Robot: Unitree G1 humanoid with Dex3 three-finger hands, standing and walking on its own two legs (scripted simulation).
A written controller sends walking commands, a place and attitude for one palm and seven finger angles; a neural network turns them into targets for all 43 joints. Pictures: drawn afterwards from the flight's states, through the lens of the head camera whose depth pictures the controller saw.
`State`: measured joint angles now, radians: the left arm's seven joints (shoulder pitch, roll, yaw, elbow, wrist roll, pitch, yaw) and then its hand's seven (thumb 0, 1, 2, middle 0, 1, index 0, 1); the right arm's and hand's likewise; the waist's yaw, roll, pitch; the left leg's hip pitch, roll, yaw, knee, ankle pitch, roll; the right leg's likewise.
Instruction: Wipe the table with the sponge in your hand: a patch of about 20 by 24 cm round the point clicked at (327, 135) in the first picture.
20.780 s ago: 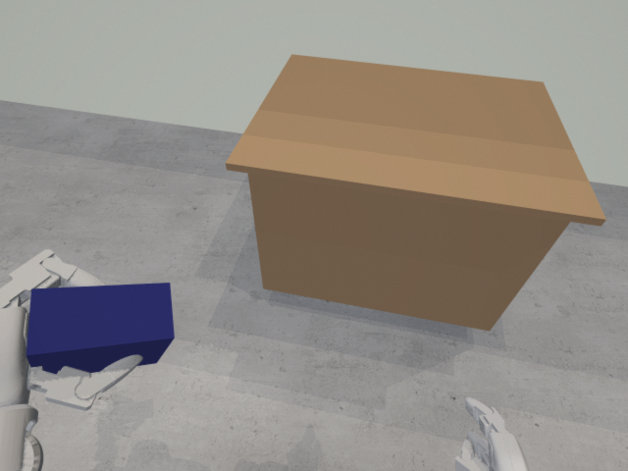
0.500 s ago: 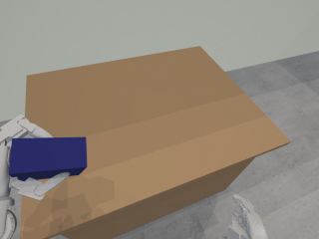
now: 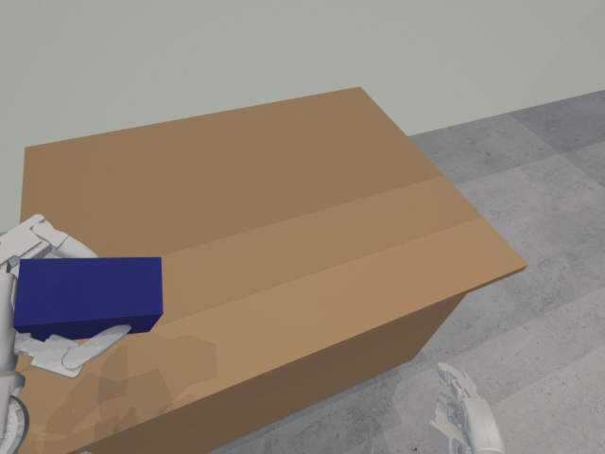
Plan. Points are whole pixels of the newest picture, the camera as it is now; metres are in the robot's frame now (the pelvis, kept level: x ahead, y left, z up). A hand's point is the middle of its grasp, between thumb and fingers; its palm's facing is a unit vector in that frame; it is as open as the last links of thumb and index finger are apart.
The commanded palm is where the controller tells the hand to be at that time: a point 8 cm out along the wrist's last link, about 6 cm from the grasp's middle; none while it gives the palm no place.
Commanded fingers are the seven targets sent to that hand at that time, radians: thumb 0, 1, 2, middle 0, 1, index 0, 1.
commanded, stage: shuffle to correct the standing spot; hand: left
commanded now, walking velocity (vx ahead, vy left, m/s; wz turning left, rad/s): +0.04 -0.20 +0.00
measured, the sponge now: (114, 300) +0.23 +0.22 +0.14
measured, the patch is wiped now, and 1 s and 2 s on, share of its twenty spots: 0.00 0.00 0.00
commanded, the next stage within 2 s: come to a stop and stand still in 0.46 s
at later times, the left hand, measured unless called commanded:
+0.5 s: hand (133, 299) +0.22 +0.19 +0.16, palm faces +0.30 -0.86 -0.41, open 9.7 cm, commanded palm +0.17 +0.23 +0.17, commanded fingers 0.00 0.10 1.30 -1.20 -1.60 -1.20 -1.60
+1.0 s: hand (55, 278) +0.23 +0.26 +0.18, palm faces +0.40 -0.80 -0.44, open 9.7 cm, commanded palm +0.15 +0.27 +0.17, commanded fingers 0.00 0.10 1.30 -1.20 -1.60 -1.20 -1.60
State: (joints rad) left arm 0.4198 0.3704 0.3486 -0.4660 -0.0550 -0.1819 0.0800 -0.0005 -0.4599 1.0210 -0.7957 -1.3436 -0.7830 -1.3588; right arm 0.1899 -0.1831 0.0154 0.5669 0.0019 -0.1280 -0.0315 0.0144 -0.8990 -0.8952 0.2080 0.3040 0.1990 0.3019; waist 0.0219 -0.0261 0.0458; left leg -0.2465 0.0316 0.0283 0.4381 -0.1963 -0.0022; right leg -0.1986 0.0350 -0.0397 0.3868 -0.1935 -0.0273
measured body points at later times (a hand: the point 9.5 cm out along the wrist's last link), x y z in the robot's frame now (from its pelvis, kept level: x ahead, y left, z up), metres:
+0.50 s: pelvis +0.01 -0.05 -0.01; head +0.03 -0.04 +0.44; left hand +0.20 +0.23 +0.18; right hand +0.17 -0.29 -0.09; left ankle +0.02 +0.12 -0.74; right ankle +0.01 -0.10 -0.74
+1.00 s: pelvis -0.01 -0.01 +0.00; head +0.02 -0.01 +0.45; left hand +0.20 +0.30 +0.20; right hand +0.17 -0.24 -0.08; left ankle +0.02 +0.12 -0.74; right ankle +0.01 -0.10 -0.74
